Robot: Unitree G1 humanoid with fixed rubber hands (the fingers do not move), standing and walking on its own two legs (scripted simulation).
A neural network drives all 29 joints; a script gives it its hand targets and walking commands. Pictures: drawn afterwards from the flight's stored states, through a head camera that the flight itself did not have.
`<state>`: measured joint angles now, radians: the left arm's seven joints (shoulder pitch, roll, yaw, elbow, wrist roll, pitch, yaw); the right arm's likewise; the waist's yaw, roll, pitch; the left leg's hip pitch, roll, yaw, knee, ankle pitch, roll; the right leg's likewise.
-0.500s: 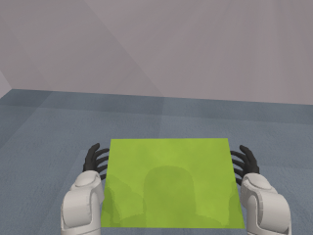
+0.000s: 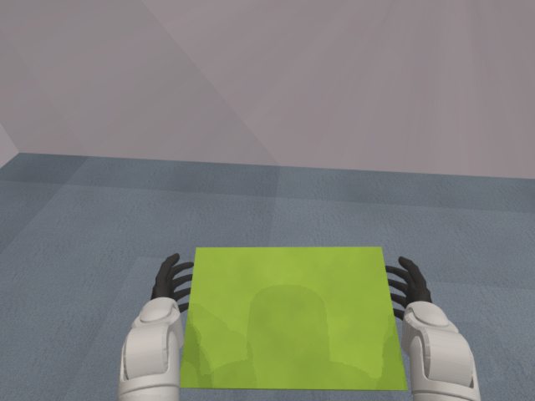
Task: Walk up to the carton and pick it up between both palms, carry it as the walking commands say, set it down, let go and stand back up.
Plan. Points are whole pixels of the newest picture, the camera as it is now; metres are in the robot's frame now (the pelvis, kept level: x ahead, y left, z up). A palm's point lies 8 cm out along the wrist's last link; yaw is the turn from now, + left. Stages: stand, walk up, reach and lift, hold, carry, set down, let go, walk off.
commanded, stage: carry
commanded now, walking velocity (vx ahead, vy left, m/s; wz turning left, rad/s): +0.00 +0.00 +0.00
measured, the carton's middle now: (287, 322) +0.28 +0.00 -0.03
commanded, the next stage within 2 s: none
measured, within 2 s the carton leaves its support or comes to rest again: neither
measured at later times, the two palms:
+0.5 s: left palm (173, 299) +0.28 +0.17 +0.04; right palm (414, 306) +0.27 -0.19 +0.03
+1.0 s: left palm (137, 338) +0.20 +0.19 +0.09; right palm (433, 343) +0.20 -0.17 +0.09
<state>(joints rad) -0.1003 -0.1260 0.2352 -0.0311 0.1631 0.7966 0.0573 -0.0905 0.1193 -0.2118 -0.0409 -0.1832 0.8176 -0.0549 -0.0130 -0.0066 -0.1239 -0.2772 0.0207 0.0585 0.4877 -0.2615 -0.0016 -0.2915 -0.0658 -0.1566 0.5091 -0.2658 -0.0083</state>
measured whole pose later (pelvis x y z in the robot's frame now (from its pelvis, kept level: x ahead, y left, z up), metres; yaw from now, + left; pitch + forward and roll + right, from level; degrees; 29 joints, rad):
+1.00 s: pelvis -0.04 +0.01 -0.01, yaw -1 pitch +3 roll +0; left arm 0.01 -0.13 0.16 -0.53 0.06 1.10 0.14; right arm 0.01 0.13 -0.14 -0.53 -0.09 1.11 -0.12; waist 0.00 -0.01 -0.08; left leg -0.39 0.02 0.08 0.59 -0.25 0.02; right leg -0.41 -0.08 -0.14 0.61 -0.25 0.00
